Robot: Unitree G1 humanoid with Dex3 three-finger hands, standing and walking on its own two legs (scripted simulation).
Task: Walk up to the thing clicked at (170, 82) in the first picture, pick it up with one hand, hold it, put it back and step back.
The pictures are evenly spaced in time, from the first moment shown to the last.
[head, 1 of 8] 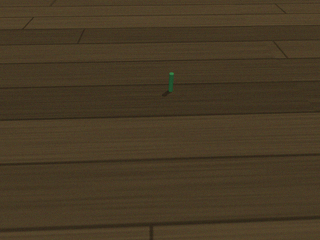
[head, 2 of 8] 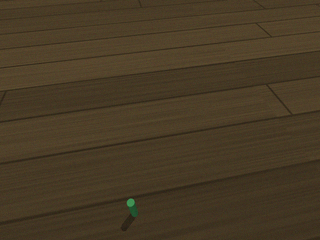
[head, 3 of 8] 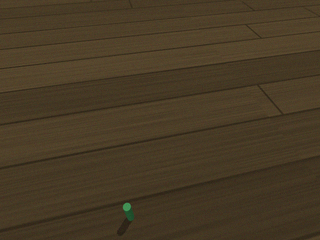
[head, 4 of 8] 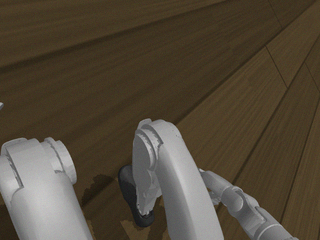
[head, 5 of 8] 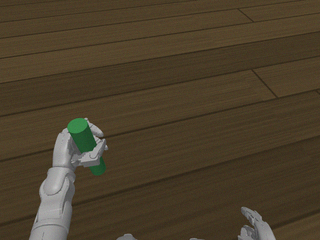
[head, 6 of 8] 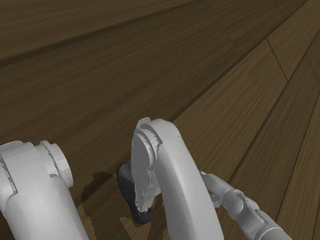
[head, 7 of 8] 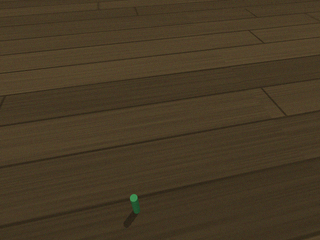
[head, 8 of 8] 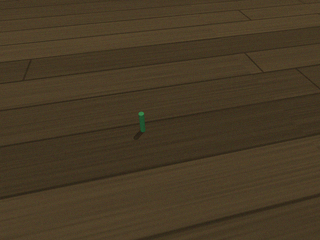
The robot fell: no
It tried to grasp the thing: yes
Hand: left
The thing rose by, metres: 0.68
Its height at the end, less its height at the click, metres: +0.00
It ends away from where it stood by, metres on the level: 0.02
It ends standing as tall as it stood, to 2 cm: yes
